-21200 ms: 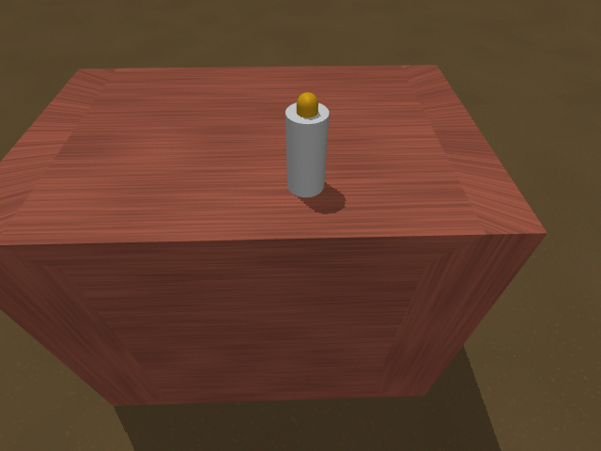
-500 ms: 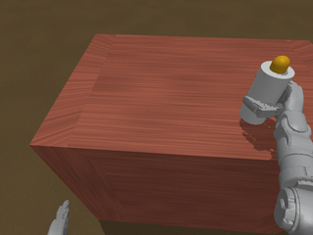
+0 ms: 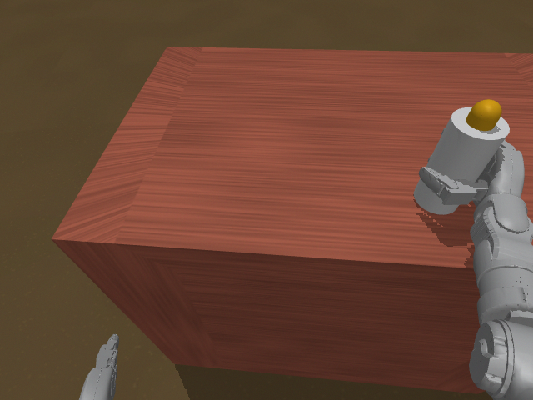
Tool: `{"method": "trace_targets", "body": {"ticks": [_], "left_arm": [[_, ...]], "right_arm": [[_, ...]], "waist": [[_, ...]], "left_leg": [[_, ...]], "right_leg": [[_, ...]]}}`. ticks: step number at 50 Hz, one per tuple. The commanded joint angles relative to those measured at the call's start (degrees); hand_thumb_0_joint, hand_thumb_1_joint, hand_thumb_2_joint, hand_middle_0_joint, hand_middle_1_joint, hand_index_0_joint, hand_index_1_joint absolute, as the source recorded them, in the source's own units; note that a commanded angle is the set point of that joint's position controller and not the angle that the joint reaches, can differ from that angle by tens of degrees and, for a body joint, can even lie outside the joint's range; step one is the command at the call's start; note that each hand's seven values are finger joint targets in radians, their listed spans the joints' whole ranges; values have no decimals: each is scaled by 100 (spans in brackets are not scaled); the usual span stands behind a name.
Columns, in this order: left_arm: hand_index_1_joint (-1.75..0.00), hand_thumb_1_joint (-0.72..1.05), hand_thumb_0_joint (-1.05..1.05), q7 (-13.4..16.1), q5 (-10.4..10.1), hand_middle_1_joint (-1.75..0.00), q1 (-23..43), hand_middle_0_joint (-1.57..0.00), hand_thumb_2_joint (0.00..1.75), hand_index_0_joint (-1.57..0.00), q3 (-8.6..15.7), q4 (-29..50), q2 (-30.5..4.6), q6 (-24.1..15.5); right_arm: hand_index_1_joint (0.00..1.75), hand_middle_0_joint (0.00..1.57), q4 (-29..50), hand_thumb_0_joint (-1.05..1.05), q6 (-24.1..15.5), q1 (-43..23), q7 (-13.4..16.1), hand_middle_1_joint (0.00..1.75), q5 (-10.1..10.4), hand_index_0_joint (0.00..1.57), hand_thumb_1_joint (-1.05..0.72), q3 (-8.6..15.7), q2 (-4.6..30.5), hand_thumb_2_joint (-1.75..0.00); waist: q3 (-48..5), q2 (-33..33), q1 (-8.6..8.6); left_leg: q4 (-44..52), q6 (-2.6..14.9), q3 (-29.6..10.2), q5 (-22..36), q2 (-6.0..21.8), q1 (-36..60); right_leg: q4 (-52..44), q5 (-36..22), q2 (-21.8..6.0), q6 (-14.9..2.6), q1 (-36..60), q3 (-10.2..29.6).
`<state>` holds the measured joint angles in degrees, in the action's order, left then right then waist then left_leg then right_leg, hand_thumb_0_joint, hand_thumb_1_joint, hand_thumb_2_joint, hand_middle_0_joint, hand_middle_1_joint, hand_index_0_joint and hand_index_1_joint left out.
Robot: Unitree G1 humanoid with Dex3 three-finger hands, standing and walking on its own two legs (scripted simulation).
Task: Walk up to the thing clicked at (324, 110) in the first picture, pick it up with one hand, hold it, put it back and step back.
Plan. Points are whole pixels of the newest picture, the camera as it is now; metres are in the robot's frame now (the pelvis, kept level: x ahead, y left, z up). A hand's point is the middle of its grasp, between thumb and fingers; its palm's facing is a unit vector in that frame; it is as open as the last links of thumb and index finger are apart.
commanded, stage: lower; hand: right
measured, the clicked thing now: (459, 157) +0.45 -0.24 +0.14
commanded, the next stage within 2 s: loosen in 0.06 s
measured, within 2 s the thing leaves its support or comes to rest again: neither
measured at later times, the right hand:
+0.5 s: hand (452, 171) +0.45 -0.24 +0.11, palm faces +0.26 +0.97 +0.00, open 10.9 cm
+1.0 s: hand (480, 152) +0.45 -0.26 +0.15, palm faces +0.31 +0.95 +0.00, open 16.8 cm
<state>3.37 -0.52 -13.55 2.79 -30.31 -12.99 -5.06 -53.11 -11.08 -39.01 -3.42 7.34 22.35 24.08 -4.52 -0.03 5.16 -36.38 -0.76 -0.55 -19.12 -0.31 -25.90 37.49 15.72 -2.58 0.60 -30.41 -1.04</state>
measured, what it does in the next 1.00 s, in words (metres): stands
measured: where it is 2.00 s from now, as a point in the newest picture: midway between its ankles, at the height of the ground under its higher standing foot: outside the picture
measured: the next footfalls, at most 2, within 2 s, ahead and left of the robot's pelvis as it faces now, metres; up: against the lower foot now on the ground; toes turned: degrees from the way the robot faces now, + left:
none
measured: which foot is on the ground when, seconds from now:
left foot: down 0.00-1.00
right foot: down 0.00-1.00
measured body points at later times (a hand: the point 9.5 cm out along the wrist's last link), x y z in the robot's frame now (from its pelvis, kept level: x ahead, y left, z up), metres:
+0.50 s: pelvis +0.00 +0.00 -0.01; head +0.04 -0.01 +0.44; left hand +0.15 +0.27 -0.07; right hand +0.43 -0.29 +0.11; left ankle -0.01 +0.13 -0.72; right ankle +0.03 -0.13 -0.72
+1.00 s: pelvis +0.01 +0.00 +0.00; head +0.04 -0.01 +0.45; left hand +0.16 +0.27 -0.06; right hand +0.42 -0.31 +0.15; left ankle -0.01 +0.13 -0.72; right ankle +0.03 -0.13 -0.72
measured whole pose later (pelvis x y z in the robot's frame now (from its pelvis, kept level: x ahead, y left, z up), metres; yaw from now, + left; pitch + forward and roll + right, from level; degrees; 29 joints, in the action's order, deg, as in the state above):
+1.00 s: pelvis +0.01 +0.00 +0.00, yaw +0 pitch +8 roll +1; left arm 3.6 -1.2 -16.8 2.8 -25.2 -13.4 -3.7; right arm -46.3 -8.9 -37.3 -3.1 7.2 24.6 25.2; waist -5.6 -0.4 4.3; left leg -37.7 -0.9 -0.5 -20.8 -0.1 -25.0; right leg 39.1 17.5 -2.4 0.6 -29.7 -1.0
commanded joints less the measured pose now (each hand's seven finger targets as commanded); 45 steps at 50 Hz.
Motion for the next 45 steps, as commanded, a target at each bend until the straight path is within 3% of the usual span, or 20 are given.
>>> {"method": "trace_targets", "body": {"ticks": [1,4,7,8,9,11,13,15,17,22,26,30,32,35,37,38,40,42,44,45], "left_arm": [[-5,-55,0,17,-10,-4,63,-5,6,-4,308,690,-762,-283],[-5,-56,0,52,-7,-4,476,-5,7,-4,331,1229,-873,-329],[-5,-56,0,7,-32,-4,109,-5,6,-4,190,810,-637,-266],[-5,-56,0,33,-25,-4,407,-5,6,-4,301,1146,-831,-297],[-5,-56,0,76,-2,-4,508,-6,6,-5,558,1225,-1139,-304],[-4,-51,0,31,0,-5,167,-6,3,-7,296,1078,-833,-271],[-4,-52,0,25,-32,-5,3,-6,4,-6,273,1004,-695,-261],[-4,-52,0,36,-12,-5,210,-6,4,-6,410,1194,-966,-275],[-5,-54,0,13,-4,-5,166,-6,6,-5,255,1206,-787,-263],[-5,-55,0,22,-4,-5,135,-5,6,-5,321,1222,-873,-271],[-5,-55,0,16,-15,-5,91,-5,6,-5,335,1199,-889,-259],[-5,-55,0,28,-2,-5,58,-5,6,-5,371,1223,-877,-246],[-5,-55,0,11,-9,-5,-75,-5,6,-4,324,1142,-827,-225],[-5,-56,0,38,-7,-4,235,-5,6,-4,290,1447,-813,-254],[-5,-55,0,40,-20,-4,-141,-5,6,-4,428,1117,-890,-208],[-5,-53,0,-7,-30,-5,-205,-6,5,-5,236,1008,-693,-184],[-5,-53,0,37,-28,-5,438,-6,4,-5,285,1760,-832,-260],[-5,-53,0,56,-21,-5,-249,-6,5,-5,474,1306,-1044,-169],[-5,-54,0,58,-60,-5,-54,-6,5,-5,435,1534,-971,-171],[-5,-54,0,79,-71,-5,24,-5,5,-5,425,1537,-953,-165]], "right_arm": [[137,125,1324,0,-507,-2469,3,137,91,129,-23,146,1424,-125],[135,124,1628,0,-609,-2803,40,135,50,127,-24,239,1684,-124],[136,125,788,0,-518,-2120,-39,136,84,128,-23,130,1274,-124],[134,124,1165,0,-594,-2496,-20,134,78,127,-24,190,1467,-122],[129,126,1119,0,-611,-2542,-6,129,31,129,-16,253,1643,-114],[113,118,1321,0,-626,-2651,-46,113,45,121,-3,118,1478,-98],[99,113,894,0,-579,-2410,-80,99,75,114,6,106,1320,-82],[88,109,973,0,-573,-2385,-83,88,71,110,17,171,1508,-66],[81,100,1138,0,-604,-2670,-91,81,22,101,28,82,1449,-56],[54,81,1063,0,-606,-2643,-91,54,67,82,47,172,1487,-26],[42,65,912,0,-566,-2344,-56,42,69,65,49,160,1416,-18],[33,49,1389,0,-644,-2780,-10,33,45,50,52,179,1583,-15],[28,43,826,0,-549,-2267,-21,28,60,43,51,188,1385,-13],[26,37,1684,0,-681,-2996,15,26,29,37,49,192,1689,-15],[22,29,998,0,-563,-2288,0,22,40,29,47,180,1469,-13],[19,21,710,0,-496,-1923,-25,19,82,21,50,134,1206,-16],[14,14,2126,0,-669,-2972,18,14,63,15,49,214,1698,-12],[11,12,1666,0,-527,-2396,52,11,13,12,50,454,2024,-8],[6,8,1869,0,-409,-2380,30,6,100,8,52,333,1751,-3],[5,7,2186,0,-399,-2586,71,5,79,7,54,475,2011,-2]], "waist": [[-1996,-557,-31],[-2500,-383,11],[-1725,-285,55],[-1996,-271,58],[-2259,-257,87],[-2114,-526,20],[-2001,-263,109],[-2060,-292,97],[-2147,-437,45],[-2108,-307,80],[-2024,-262,6],[-2264,-545,17],[-1997,-310,50],[-2377,-528,-25],[-2017,-368,15],[-1732,-250,-55],[-2746,-524,-74],[-2565,-597,-137],[-2422,-435,-120],[-2526,-496,-177]], "left_leg": [[335,87,156,1661,-137,-9],[273,53,121,1944,-111,225],[311,44,103,1576,-91,-21],[293,52,99,1548,-95,16],[255,53,110,1590,-109,27],[247,91,144,1460,-123,-97],[223,50,160,1673,-128,-62],[227,51,135,1567,-110,-48],[188,88,155,1485,-122,-111],[181,62,137,1466,-111,-79],[144,64,154,1494,-111,-42],[119,103,177,1494,-140,-159],[147,77,183,1521,-143,-137],[119,92,145,1625,-111,39],[146,66,141,1587,-103,-18],[169,62,154,1506,-115,-25],[104,67,123,1852,-102,219],[119,48,145,2024,-87,276],[191,29,155,2062,-84,479],[194,20,136,2174,-65,557]], "right_leg": [[-165,-1483,82,-125,1721,47],[-33,-1645,106,-169,1771,22],[-89,-1100,140,-194,1271,4],[-102,-1092,118,-183,1376,24],[-69,-1166,103,-185,1492,35],[-87,-1136,92,-141,1575,43],[-11,-1299,103,-168,1447,41],[-39,-1159,121,-181,1380,38],[-45,-1174,99,-157,1454,62],[-19,-1034,118,-178,1331,53],[-3,-1087,131,-167,1296,46],[29,-1281,89,-124,1554,75],[25,-1238,100,-153,1375,69],[29,-1313,110,-135,1508,34],[34,-1176,134,-158,1334,23],[-13,-1101,137,-161,1164,27],[53,-1540,115,-139,1683,18],[107,-1766,154,-147,1731,7],[-11,-1680,161,-155,1668,0],[-21,-1772,166,-164,1694,-20]]}}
